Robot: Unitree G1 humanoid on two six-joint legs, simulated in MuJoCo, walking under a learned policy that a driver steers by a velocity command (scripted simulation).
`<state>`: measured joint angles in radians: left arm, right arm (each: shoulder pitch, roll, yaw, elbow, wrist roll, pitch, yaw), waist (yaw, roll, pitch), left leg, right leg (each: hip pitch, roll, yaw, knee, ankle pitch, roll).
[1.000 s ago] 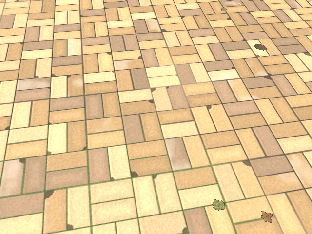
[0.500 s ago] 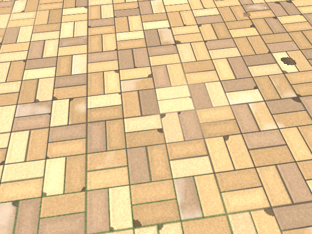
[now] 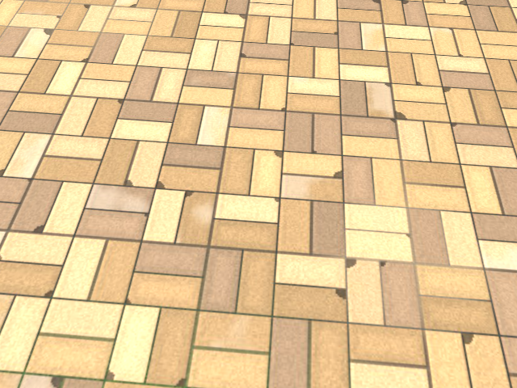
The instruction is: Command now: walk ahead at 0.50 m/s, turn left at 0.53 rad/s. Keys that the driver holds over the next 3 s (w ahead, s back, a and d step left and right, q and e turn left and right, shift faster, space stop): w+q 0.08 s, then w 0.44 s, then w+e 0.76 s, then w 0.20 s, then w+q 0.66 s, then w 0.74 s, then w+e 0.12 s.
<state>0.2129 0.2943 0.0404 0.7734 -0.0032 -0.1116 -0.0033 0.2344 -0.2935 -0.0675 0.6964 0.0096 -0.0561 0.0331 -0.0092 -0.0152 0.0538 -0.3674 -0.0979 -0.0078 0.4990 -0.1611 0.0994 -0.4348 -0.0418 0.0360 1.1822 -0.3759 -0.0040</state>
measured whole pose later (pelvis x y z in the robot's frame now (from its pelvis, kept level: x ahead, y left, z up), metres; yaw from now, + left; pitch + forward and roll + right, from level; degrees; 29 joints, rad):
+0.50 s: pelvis +0.29 -0.04 +0.00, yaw +8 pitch +2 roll -1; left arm 0.19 0.27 0.05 0.74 0.00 -0.10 -0.03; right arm 0.33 -0.29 -0.05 0.76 0.01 -0.05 0.00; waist -0.01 0.03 0.01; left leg -0.38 -0.03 -0.08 1.16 -0.39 0.03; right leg -0.33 0.05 -0.03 0.47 -0.17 -0.05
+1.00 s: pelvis +0.55 +0.04 +0.01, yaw -3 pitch +1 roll +1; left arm 0.33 0.31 0.07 0.78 -0.03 -0.04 0.01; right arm 0.18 -0.25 -0.05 0.71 -0.01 -0.09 0.02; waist 0.01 -0.04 0.02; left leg -0.29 -0.01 0.05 0.44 -0.18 0.02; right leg -0.47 -0.04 0.06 1.15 -0.37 -0.01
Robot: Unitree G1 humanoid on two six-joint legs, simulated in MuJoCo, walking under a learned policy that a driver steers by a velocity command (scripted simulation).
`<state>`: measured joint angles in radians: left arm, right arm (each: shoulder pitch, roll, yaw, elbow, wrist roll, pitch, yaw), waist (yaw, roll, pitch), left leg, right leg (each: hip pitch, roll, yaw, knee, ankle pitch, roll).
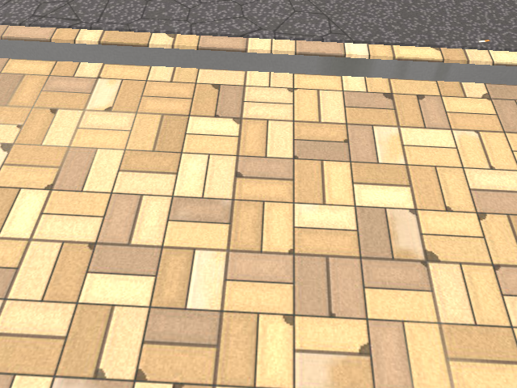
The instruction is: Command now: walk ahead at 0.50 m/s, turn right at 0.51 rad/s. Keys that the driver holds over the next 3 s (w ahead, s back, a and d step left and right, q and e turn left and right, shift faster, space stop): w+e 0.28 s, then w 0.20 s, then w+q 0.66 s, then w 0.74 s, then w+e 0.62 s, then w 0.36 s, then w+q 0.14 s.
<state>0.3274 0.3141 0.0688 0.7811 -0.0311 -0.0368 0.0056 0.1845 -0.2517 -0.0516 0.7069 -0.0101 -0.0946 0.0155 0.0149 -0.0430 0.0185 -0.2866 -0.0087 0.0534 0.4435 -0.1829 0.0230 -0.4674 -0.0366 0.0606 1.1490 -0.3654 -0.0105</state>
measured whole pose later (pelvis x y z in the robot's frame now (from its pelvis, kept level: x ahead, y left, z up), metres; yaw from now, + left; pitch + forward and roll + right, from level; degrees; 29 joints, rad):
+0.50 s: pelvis +0.25 -0.09 -0.01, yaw -15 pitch +1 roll +1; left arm 0.21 0.28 0.06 0.69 -0.01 -0.04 -0.04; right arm 0.24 -0.31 -0.06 0.82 0.02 -0.09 0.01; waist -0.01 0.02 0.06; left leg -0.42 0.10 -0.01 1.18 -0.38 0.00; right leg -0.36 0.05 -0.03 0.52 -0.19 -0.08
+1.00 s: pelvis +0.54 -0.09 -0.02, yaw -2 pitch +2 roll +0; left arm 0.28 0.29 0.05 0.83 -0.01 -0.07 0.01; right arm 0.14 -0.29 -0.07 0.71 0.02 -0.06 0.05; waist 0.01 0.00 0.05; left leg -0.48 -0.07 0.04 0.61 -0.17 0.10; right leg -0.20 0.00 -0.02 1.09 -0.47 0.00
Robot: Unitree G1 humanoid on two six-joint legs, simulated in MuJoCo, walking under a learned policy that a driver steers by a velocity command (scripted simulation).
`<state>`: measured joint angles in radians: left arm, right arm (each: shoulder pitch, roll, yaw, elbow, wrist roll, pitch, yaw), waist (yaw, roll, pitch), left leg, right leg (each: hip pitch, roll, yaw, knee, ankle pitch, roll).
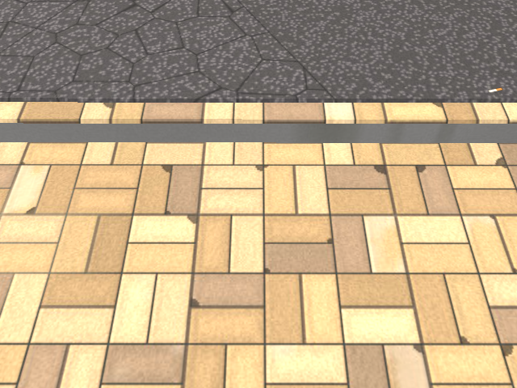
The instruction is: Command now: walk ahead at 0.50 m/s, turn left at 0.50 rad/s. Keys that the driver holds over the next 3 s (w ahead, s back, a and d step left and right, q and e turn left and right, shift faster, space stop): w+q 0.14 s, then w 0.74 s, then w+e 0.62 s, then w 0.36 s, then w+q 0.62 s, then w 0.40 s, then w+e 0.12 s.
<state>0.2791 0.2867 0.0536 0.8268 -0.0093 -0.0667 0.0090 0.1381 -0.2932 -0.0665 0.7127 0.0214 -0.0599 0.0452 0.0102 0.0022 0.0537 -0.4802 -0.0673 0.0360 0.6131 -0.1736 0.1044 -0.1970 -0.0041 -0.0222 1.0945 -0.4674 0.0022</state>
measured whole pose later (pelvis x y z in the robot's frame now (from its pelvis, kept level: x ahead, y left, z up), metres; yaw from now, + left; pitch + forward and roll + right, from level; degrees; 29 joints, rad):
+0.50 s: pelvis +0.30 -0.04 +0.01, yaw +10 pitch +2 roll +0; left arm 0.13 0.27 0.04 0.71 0.00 -0.12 -0.03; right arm 0.36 -0.30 -0.05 0.78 0.02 -0.04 0.00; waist -0.03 0.03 0.01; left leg -0.26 -0.07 -0.13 1.04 -0.47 0.04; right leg -0.42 0.04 -0.02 0.54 -0.16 -0.05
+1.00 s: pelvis +0.57 +0.05 +0.01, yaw +9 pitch +2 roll -1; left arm 0.40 0.28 0.05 0.90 0.01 -0.05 -0.01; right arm 0.09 -0.25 -0.02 0.69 -0.06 -0.06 0.02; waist 0.07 0.00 0.04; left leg -0.43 0.01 0.06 0.56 -0.16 0.05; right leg -0.19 0.03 0.03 0.93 -0.47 -0.05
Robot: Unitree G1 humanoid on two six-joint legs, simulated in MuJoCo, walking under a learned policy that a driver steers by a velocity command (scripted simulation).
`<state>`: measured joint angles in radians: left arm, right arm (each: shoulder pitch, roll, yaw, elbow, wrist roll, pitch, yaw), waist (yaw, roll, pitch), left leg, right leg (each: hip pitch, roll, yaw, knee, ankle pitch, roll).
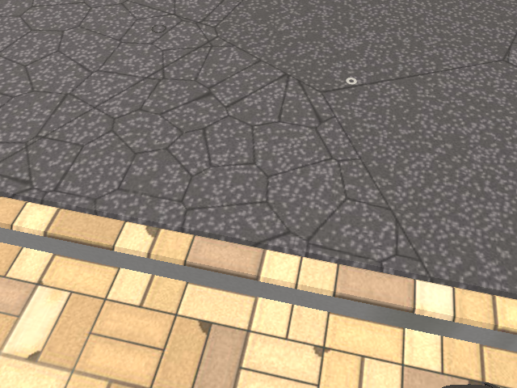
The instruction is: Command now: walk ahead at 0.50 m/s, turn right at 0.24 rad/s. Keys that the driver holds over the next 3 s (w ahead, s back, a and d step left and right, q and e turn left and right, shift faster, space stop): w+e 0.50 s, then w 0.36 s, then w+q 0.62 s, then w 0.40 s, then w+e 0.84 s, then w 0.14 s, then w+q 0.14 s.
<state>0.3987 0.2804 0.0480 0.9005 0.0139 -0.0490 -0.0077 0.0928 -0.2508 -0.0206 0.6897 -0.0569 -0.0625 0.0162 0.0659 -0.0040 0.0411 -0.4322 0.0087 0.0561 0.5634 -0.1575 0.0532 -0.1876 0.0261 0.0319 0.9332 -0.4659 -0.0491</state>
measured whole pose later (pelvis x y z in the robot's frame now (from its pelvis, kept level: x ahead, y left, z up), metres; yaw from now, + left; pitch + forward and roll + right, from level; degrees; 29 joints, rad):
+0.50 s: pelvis +0.25 -0.06 -0.01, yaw -16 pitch +1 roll +1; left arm 0.07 0.27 0.05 0.78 0.04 -0.03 -0.04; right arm 0.36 -0.25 -0.04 0.91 -0.03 -0.05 0.00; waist -0.04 0.01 0.06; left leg -0.10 0.09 0.19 0.88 -0.50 -0.02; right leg -0.46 0.04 -0.09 0.63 -0.18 -0.13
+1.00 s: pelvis +0.53 -0.12 +0.00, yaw -21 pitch +3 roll +0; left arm 0.54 0.23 0.03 1.03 0.04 -0.08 0.04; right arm 0.04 -0.21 0.00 0.69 -0.04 0.01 0.00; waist 0.03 0.00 0.00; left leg -1.11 0.07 0.07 1.68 -0.62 0.08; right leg 0.19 0.07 0.04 0.11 -0.35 -0.07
